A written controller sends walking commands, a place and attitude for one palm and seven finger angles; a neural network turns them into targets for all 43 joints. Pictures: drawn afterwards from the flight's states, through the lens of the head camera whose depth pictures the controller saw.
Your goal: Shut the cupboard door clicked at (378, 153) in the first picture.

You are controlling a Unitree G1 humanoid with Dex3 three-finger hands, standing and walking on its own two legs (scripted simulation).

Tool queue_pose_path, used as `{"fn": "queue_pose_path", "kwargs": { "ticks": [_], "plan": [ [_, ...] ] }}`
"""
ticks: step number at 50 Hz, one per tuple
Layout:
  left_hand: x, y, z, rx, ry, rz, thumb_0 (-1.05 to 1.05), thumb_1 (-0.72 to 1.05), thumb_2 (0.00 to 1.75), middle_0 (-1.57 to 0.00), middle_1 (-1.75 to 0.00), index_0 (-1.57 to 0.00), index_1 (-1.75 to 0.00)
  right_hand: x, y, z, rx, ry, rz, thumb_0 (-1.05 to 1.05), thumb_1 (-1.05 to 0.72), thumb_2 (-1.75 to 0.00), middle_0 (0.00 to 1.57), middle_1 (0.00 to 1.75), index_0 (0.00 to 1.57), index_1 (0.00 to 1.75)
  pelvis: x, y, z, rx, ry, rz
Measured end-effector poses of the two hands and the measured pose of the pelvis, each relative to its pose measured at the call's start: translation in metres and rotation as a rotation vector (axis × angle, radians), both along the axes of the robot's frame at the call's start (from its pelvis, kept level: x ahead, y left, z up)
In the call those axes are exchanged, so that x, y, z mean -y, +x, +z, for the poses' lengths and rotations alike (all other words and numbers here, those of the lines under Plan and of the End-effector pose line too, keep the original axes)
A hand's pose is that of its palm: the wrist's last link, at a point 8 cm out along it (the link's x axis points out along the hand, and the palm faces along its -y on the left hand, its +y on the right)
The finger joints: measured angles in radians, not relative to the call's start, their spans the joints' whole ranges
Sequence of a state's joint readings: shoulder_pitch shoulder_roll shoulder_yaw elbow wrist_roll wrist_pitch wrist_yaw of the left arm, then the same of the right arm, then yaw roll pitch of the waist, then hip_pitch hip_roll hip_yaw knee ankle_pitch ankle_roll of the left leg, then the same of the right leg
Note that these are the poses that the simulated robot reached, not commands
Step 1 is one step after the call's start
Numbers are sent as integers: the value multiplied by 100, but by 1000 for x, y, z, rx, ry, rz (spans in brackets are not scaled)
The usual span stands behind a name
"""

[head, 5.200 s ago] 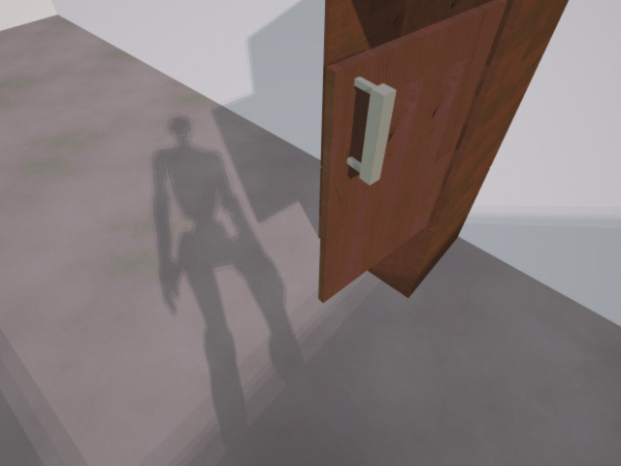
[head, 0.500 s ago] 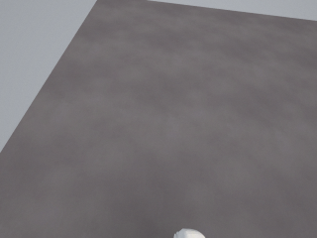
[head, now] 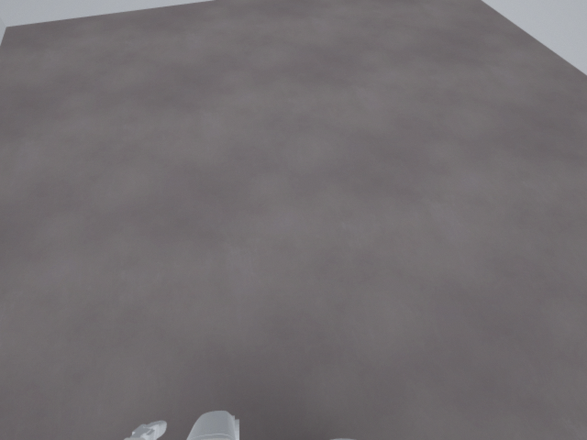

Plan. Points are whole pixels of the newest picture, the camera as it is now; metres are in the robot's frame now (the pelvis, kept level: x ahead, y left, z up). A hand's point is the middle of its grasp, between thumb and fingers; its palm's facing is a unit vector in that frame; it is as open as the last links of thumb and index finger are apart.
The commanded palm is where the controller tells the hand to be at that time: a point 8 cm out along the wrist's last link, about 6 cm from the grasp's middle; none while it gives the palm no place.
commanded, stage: walk around to get in front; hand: left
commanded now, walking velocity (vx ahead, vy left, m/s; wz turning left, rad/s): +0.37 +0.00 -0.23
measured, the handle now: out of the picture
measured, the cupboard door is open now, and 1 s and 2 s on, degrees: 81 81 81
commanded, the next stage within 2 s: walk to a spot facing it in 0.70 s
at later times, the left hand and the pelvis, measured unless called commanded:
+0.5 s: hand (186, 364) +0.26 +0.19 -0.18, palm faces -0.06 -0.99 -0.15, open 7.4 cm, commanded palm none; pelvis +0.27 +0.02 +0.00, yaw -9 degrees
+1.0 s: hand (271, 189) +0.63 +0.05 -0.15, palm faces -0.23 -0.94 -0.23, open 7.2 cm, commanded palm none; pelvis +0.50 -0.10 +0.01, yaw -13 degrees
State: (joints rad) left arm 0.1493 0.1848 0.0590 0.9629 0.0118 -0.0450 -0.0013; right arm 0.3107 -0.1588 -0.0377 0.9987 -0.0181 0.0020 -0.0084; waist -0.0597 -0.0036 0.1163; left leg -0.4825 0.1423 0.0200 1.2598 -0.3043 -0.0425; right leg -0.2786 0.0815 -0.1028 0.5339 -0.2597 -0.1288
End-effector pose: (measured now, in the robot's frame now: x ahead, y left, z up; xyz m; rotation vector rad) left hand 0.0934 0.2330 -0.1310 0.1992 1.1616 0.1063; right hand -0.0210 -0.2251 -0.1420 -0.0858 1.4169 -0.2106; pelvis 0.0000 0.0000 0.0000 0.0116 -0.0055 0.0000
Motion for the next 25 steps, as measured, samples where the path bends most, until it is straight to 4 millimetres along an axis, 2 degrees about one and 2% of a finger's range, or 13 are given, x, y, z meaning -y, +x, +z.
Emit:
{"fn": "queue_pose_path", "kwargs": {
  "ticks": [3,6,11,17,19,21,23,25],
  "plan": [
    [-5,7,9,-47,26,11,-1,95,90,-21,-30,-20,-30,4,72,9,124,1,25,1,-91,-90,20,30,20,30,3,28,9,-20,8,-19],
    [-8,14,13,-95,31,26,-1,94,90,-21,-30,-20,-30,6,135,13,207,2,49,0,-91,-90,20,30,20,30,3,59,12,-30,9,-36],
    [-6,22,10,-186,18,69,0,92,90,-20,-30,-20,-30,2,229,15,286,7,88,0,-91,-90,20,30,20,30,-2,113,10,-30,5,-57],
    [-1,38,-8,-340,-23,103,0,91,90,-20,-30,-19,-30,-13,333,13,357,-1,120,0,-91,-90,20,30,20,30,-13,188,-3,-23,9,-84],
    [-2,52,-16,-388,-40,98,0,91,90,-20,-30,-20,-30,-16,358,10,391,-20,108,0,-91,-90,20,30,20,30,-18,215,-11,-18,-4,-103],
    [-4,79,-20,-401,-47,75,0,91,90,-20,-30,-20,-30,-17,366,12,393,-34,81,0,-91,-90,20,30,20,30,-20,236,-11,-4,7,-125],
    [-6,117,-19,-370,-46,43,1,91,90,-20,-30,-20,-30,-15,362,13,358,-43,44,0,-91,-90,20,30,20,30,-21,255,-7,4,12,-142],
    [-6,163,-16,-313,-46,13,1,91,90,-20,-30,-19,-30,-14,350,14,293,-47,7,0,-91,-90,20,30,20,30,-20,274,0,6,11,-152]
  ]
}}
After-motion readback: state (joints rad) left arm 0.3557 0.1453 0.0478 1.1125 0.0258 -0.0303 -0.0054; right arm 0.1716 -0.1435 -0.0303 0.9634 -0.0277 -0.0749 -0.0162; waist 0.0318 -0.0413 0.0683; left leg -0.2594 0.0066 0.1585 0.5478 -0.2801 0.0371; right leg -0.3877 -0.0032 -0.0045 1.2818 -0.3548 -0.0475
